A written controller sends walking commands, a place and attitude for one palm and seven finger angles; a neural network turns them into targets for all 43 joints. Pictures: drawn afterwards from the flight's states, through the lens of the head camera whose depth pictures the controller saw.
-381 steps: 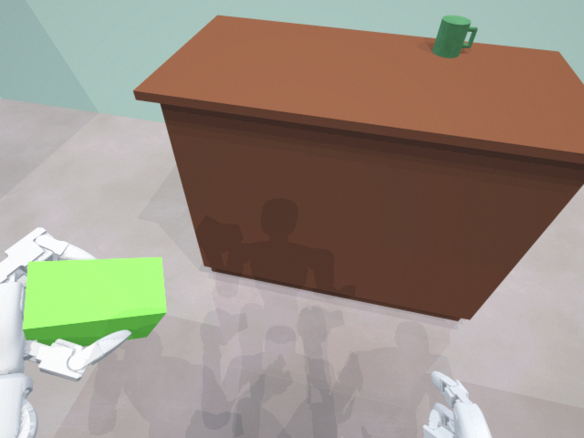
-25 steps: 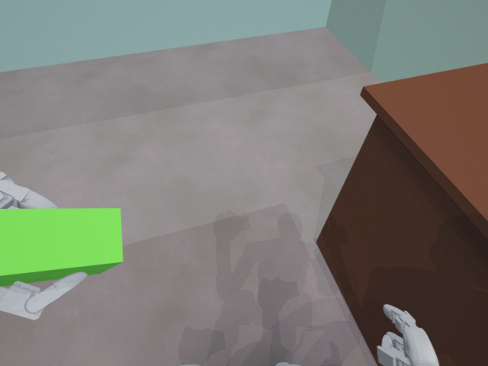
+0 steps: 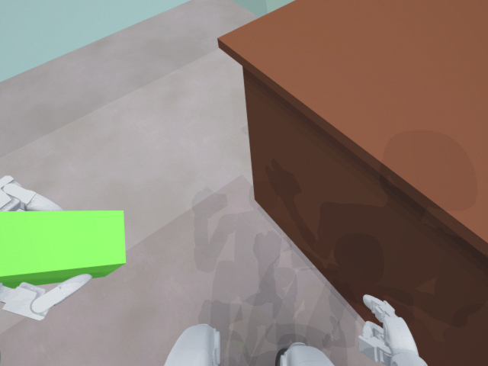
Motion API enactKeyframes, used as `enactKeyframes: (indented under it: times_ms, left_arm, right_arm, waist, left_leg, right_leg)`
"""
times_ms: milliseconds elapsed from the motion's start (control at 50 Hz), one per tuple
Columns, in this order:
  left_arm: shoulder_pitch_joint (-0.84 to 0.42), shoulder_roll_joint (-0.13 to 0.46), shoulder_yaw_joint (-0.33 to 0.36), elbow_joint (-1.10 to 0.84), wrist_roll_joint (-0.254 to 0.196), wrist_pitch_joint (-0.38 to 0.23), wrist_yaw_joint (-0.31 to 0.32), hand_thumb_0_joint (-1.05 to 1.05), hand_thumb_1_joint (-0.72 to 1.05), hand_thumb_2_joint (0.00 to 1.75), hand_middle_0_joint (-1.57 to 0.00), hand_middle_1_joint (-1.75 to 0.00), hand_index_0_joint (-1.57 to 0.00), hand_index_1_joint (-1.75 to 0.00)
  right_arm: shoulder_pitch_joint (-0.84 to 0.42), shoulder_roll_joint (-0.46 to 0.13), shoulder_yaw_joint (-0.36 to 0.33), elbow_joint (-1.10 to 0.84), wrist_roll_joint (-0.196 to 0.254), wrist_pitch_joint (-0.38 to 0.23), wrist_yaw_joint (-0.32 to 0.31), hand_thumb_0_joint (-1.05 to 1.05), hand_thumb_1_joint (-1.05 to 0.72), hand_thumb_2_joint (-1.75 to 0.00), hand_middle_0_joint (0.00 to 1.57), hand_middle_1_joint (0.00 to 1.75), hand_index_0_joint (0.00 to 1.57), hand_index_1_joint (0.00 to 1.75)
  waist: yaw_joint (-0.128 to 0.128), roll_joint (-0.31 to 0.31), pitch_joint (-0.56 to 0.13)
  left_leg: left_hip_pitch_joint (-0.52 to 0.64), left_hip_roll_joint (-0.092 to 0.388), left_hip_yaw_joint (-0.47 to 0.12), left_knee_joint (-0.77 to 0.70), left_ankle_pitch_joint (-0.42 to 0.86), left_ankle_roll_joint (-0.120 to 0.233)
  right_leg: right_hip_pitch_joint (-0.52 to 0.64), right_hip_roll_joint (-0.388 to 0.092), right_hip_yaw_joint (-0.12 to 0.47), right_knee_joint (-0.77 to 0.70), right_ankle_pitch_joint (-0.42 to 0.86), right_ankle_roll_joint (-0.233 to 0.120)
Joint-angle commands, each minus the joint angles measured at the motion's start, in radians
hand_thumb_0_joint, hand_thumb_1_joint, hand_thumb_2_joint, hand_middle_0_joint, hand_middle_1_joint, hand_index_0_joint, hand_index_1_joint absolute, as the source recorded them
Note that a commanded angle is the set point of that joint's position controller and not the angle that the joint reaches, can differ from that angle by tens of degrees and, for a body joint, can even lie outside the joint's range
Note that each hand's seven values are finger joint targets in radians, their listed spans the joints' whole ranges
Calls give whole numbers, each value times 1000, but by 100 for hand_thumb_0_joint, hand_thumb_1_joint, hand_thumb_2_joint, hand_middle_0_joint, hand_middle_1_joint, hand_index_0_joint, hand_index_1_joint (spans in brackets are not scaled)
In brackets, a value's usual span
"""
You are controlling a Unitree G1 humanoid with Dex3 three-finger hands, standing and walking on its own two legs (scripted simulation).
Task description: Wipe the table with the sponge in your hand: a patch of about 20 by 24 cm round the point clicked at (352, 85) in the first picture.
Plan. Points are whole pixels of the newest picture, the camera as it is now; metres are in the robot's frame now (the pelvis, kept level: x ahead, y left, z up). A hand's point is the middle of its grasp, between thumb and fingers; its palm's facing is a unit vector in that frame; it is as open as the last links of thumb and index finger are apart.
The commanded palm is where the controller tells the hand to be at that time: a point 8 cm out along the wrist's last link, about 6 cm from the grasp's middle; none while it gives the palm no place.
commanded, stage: turn to face it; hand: left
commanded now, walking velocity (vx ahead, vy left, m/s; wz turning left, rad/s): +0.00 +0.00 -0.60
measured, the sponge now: (78, 248) +0.24 +0.20 +0.15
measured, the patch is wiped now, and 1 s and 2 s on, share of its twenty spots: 0.00 0.00 0.00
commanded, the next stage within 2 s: none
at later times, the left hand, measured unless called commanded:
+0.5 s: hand (89, 265) +0.21 +0.16 +0.18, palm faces +0.19 -0.86 -0.48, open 10.1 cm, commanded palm +0.17 +0.20 +0.19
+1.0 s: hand (176, 294) +0.18 +0.07 +0.17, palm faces -0.09 -0.88 -0.47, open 10.1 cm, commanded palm +0.15 +0.12 +0.19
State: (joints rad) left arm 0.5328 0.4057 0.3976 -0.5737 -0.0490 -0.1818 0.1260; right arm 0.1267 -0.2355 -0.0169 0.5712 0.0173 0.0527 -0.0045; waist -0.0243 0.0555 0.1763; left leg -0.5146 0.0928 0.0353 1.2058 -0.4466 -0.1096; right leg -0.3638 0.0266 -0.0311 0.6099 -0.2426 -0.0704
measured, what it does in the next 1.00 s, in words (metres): walks backwards, turning right: left foot, then right foot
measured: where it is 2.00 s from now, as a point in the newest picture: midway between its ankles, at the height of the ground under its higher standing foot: outside the picture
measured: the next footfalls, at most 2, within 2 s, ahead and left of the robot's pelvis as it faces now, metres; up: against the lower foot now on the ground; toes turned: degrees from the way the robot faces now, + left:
left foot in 0.30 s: +0.00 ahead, +0.14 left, +0.00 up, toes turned -5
right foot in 0.54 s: -0.02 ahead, -0.15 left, +0.00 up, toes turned -22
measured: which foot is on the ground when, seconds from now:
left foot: up 0.00-0.28, down 0.30-0.54, up 0.56-0.84, down 0.86-1.00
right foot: down 0.00-0.32, up 0.34-0.52, down 0.54-0.88, up 0.90-1.00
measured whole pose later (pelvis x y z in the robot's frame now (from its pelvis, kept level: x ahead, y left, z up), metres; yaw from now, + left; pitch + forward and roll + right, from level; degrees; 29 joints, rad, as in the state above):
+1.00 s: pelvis -0.14 -0.02 +0.00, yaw -34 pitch -1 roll +1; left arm 0.47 0.39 0.41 -0.52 -0.02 -0.18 0.14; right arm 0.20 -0.23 -0.04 0.53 0.02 0.03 -0.02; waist 0.03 -0.02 0.09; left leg -0.23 0.10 0.15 0.57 -0.30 -0.04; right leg -0.53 0.04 -0.01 0.98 -0.41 0.03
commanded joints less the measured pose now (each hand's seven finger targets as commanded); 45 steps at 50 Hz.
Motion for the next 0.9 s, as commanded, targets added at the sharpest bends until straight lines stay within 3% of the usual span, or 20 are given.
enactKeyframes:
  times_ms: [0,160,240,280,300,340,400,480,500,520,540,560,600,660,740,800,820,840,860,880]
  left_arm:
    - [24,190,198,-185,-23,-67,47,0,10,130,-120,-160,-120,-160]
    - [-47,163,116,-180,-7,-49,49,0,10,130,-120,-160,-120,-160]
    - [-82,164,99,-187,4,-55,35,0,10,130,-120,-160,-120,-160]
    - [-132,167,105,-213,7,-73,23,0,10,130,-120,-160,-120,-160]
    - [-136,183,128,-205,10,-76,21,0,10,130,-120,-160,-120,-160]
    - [-153,173,122,-203,23,-71,16,0,10,130,-120,-160,-120,-160]
    - [-147,98,39,-150,15,-63,10,0,10,130,-120,-160,-120,-160]
    - [-263,111,27,-141,26,-49,15,0,10,130,-120,-160,-120,-160]
    - [-274,138,52,-130,30,-52,19,0,10,130,-120,-160,-120,-160]
    - [-261,195,98,-118,30,-60,30,0,10,130,-120,-160,-120,-160]
    - [-205,201,130,-95,3,-48,33,0,10,130,-120,-160,-120,-160]
    - [-163,234,165,-150,-5,-45,37,0,10,130,-120,-160,-120,-160]
    - [-72,210,171,-225,-19,-62,40,0,10,130,-120,-160,-120,-160]
    - [-16,215,197,-265,-21,-75,46,0,10,130,-120,-160,-120,-160]
    - [28,188,192,-208,-16,-71,49,0,10,130,-120,-160,-120,-160]
    - [2,170,163,-188,-11,-64,42,0,10,130,-120,-160,-120,-160]
    - [-20,166,151,-185,-10,-65,36,0,10,130,-120,-160,-120,-160]
    - [-50,161,144,-199,-10,-73,29,0,10,130,-120,-160,-120,-160]
    - [-67,169,152,-201,-9,-79,25,0,10,130,-120,-160,-120,-160]
    - [-98,178,151,-214,16,-80,30,0,10,130,-120,-160,-120,-160]
  right_arm:
    - [-68,-63,-34,-165,-4,-33,-13,0,-90,-90,20,30,20,30]
    - [-53,-98,-33,-184,0,-18,-8,0,-90,-90,20,30,20,30]
    - [-6,-96,-35,-185,-5,-11,-6,0,-90,-90,20,30,20,30]
    - [-23,-116,-44,-203,-13,-20,-15,0,-90,-90,20,30,20,30]
    - [-33,-111,-40,-210,-8,-28,-22,0,-90,-90,20,30,20,30]
    - [-29,-76,-41,-217,-7,-53,-24,0,-90,-90,20,30,20,30]
    - [20,-98,-37,-198,9,-95,-9,0,-90,-90,20,30,20,30]
    - [41,-119,-36,-187,4,-129,0,0,-90,-90,20,30,20,30]
    - [40,-106,-34,-186,7,-132,1,0,-90,-90,20,30,20,30]
    - [22,-73,-23,-197,6,-129,-4,0,-90,-90,20,30,20,30]
    - [-11,-75,-32,-213,11,-118,-7,0,-90,-90,20,30,20,30]
    - [-43,-75,-34,-212,8,-101,-5,0,-90,-90,20,30,20,30]
    - [-41,-42,3,-185,-6,-63,4,0,-90,-90,20,30,20,30]
    - [-64,-48,-6,-176,-8,-44,1,0,-90,-90,20,30,20,30]
    - [-44,-60,-16,-174,-10,-36,1,0,-90,-90,20,30,20,30]
    - [-5,-75,-19,-170,-1,-34,-1,0,-90,-90,20,30,20,30]
    - [5,-87,-27,-171,-1,-36,-7,0,-90,-90,20,30,20,30]
    - [1,-111,-39,-183,-6,-42,-15,0,-90,-90,20,30,20,30]
    - [-26,-117,-40,-192,-4,-48,-26,0,-90,-90,20,30,20,30]
    - [-36,-93,-34,-193,-5,-58,-32,0,-90,-90,20,30,20,30]
  waist:
    - [41,-152,-355]
    - [69,-153,-331]
    - [50,-122,-318]
    - [47,58,-256]
    - [56,211,-252]
    - [60,233,-186]
    - [54,188,-151]
    - [39,131,-176]
    - [43,29,-198]
    - [48,-236,-210]
    - [72,-389,-274]
    - [80,-274,-295]
    - [58,-136,-335]
    - [54,-138,-358]
    - [68,-173,-340]
    - [45,-166,-341]
    - [37,-135,-319]
    - [35,-42,-276]
    - [48,170,-236]
    - [51,254,-239]
  left_leg:
    - [-16,-2,-32,-130,21,10]
    - [147,-50,-13,-499,-33,45]
    - [378,-34,20,-769,35,83]
    - [474,161,-132,-889,63,168]
    - [421,298,-200,-928,136,232]
    - [173,369,-161,-945,193,284]
    - [279,296,59,-792,483,188]
    - [239,238,93,-593,492,111]
    - [199,188,119,-453,386,84]
    - [48,58,142,-239,55,36]
    - [6,-12,37,-69,-184,24]
    - [7,4,-54,2,-156,26]
    - [-28,11,-76,11,-41,22]
    - [66,-1,-35,-217,-40,20]
    - [176,-53,12,-450,-41,37]
    - [331,-44,23,-702,45,60]
    - [398,-9,15,-786,49,82]
    - [424,104,-95,-870,2,139]
    - [431,268,-214,-948,71,208]
    - [300,387,-270,-983,93,270]
  right_leg:
    - [284,-271,327,-226,413,-95]
    - [175,-246,467,-298,109,-97]
    - [9,-167,455,-299,-47,-6]
    - [-179,-30,332,-108,-106,64]
    - [-200,28,184,146,-186,102]
    - [-125,-26,84,507,-217,122]
    - [-108,-55,-4,258,-241,125]
    - [159,-10,-86,-56,-22,114]
    - [214,-73,6,-130,124,73]
    - [286,-240,296,-183,477,-24]
    - [219,-347,526,-277,442,-76]
    - [206,-357,563,-292,294,-81]
    - [269,-308,434,-237,198,-110]
    - [223,-270,363,-255,163,-101]
    - [125,-241,427,-301,0,-103]
    - [60,-195,410,-260,-17,-42]
    - [-14,-154,390,-227,-72,-7]
    - [-118,-80,344,-127,-134,33]
    - [-215,16,204,121,-206,76]
    - [-179,8,85,435,-242,104]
